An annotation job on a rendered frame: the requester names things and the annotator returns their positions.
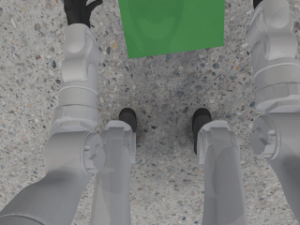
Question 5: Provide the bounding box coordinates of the robot left hand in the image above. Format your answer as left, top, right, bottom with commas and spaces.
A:
63, 0, 103, 29

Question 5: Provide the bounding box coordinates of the right robot foot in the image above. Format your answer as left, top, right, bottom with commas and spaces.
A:
192, 108, 212, 155

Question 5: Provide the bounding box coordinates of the robot right upper arm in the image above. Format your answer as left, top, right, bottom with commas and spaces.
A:
249, 112, 300, 225

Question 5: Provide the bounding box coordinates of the robot right hand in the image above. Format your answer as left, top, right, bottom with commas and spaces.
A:
253, 0, 262, 9

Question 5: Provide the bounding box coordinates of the robot left upper arm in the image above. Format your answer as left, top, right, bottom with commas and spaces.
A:
0, 130, 106, 225

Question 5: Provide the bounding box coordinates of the robot right forearm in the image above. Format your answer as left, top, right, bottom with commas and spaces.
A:
247, 0, 300, 113

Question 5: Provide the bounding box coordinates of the right robot thigh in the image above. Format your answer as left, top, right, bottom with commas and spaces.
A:
197, 127, 248, 225

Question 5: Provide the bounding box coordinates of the robot left forearm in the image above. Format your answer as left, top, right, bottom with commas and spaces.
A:
43, 23, 101, 167

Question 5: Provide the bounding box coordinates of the carton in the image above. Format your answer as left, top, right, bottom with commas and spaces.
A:
118, 0, 225, 59

